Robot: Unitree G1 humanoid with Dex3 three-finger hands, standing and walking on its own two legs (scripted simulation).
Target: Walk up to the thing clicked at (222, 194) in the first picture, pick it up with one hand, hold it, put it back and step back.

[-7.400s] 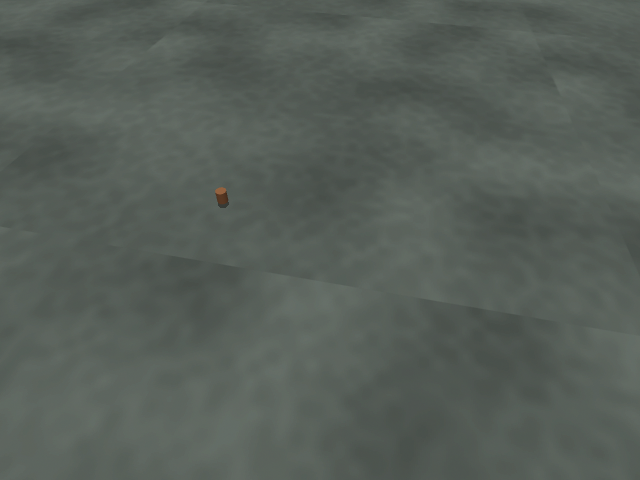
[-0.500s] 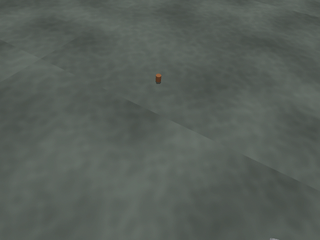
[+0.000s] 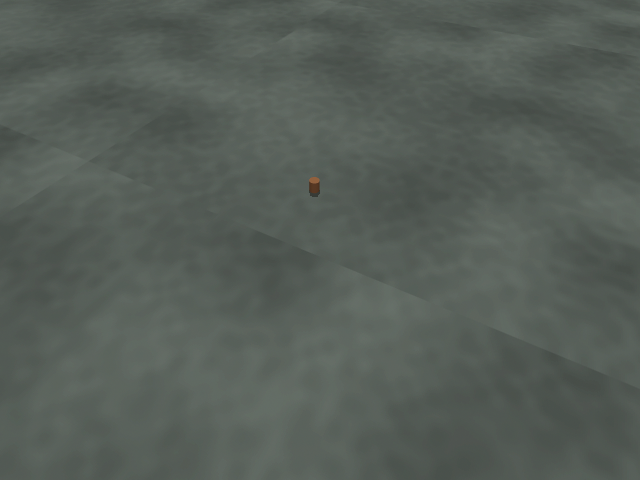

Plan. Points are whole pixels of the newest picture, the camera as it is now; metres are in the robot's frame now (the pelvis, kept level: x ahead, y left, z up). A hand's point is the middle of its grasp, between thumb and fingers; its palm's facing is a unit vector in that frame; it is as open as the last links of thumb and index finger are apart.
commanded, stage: walk up
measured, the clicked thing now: (314, 185) +1.54 +0.02 -0.74
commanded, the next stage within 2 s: stand in 0.14 s
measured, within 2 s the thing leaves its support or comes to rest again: neither
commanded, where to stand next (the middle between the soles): +0.05 +0.03 m, yaw +1 degrees
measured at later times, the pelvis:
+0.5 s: pelvis -0.01 +0.00 +0.01, yaw +1 degrees
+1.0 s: pelvis +0.00 +0.00 +0.01, yaw +1 degrees
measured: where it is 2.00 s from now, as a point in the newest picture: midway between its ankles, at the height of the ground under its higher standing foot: outside the picture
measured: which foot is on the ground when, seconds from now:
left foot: down 0.00-1.00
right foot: down 0.00-1.00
